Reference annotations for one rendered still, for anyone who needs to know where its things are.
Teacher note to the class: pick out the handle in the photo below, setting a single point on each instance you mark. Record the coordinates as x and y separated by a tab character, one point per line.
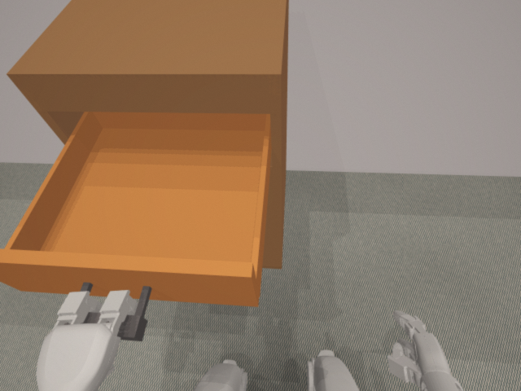
134	326

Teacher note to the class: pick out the right robot hand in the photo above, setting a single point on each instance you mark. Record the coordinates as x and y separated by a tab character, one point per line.
423	355

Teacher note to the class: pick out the cabinet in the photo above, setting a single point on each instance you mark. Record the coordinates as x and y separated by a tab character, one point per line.
181	56

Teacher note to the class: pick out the right robot forearm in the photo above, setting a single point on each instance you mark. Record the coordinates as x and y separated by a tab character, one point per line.
439	381

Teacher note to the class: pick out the drawer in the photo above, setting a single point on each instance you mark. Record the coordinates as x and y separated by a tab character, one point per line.
173	201

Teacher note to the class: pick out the left robot hand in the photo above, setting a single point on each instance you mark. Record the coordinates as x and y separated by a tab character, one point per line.
80	356

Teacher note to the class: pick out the robot thigh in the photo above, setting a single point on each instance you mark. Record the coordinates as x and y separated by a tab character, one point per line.
328	373
223	377

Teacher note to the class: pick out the robot left thigh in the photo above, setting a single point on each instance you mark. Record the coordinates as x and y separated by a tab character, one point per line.
223	377

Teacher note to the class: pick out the robot right thigh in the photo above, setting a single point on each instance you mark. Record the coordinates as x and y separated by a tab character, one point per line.
328	373

